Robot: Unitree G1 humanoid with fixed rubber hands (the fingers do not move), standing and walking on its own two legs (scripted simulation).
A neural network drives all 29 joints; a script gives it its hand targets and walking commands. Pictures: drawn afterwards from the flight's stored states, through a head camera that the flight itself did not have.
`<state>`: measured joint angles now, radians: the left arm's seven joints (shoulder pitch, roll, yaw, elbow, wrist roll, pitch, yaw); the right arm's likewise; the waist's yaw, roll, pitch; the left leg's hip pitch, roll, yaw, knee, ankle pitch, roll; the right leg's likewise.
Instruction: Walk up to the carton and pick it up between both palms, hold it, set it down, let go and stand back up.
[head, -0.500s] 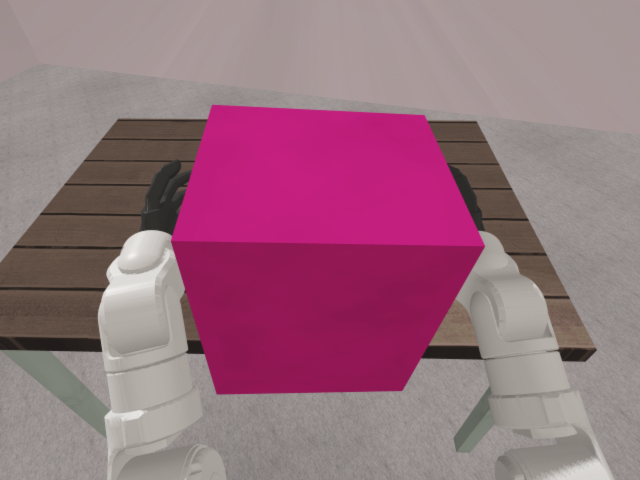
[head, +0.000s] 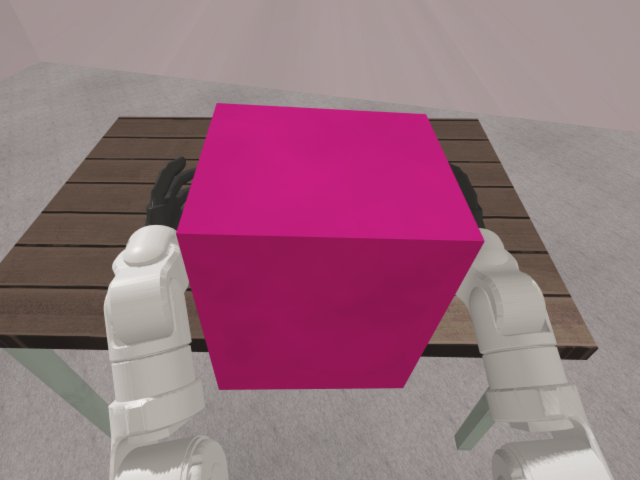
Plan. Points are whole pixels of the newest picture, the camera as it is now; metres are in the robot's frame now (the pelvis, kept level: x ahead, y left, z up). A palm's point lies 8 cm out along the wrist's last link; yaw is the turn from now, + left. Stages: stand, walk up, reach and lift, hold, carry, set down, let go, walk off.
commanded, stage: set down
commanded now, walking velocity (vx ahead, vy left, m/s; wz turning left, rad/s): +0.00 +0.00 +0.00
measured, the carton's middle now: (318, 258) +0.36 +0.00 +0.12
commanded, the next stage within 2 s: none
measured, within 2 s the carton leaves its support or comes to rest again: neither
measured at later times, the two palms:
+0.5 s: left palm (182, 217) +0.39 +0.16 +0.17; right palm (454, 220) +0.39 -0.17 +0.15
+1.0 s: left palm (192, 219) +0.42 +0.16 +0.14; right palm (446, 218) +0.41 -0.17 +0.13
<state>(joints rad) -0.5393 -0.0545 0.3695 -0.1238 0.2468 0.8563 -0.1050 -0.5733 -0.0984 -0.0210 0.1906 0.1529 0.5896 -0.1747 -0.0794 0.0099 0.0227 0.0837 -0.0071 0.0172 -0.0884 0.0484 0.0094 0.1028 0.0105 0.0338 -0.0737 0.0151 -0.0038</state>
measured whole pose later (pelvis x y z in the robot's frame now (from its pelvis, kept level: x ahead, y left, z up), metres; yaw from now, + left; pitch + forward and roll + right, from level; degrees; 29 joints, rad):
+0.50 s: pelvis +0.02 +0.00 +0.00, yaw +1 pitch +1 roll +0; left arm -0.57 -0.05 0.39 -0.02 0.26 0.76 -0.10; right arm -0.62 -0.07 -0.06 0.29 0.07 0.50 -0.13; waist -0.10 0.01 0.00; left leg 0.03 -0.01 0.01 -0.09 0.04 0.01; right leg 0.06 0.01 0.02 -0.09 0.01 0.00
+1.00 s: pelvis +0.02 +0.00 +0.00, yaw +2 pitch +7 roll +0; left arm -0.68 -0.04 0.44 0.34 0.28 0.50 -0.09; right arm -0.70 0.00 -0.26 0.53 -0.16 0.33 -0.01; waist -0.09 0.03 -0.08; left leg -0.08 -0.02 -0.01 -0.09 0.06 0.01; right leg -0.04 0.00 0.00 -0.09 0.02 0.00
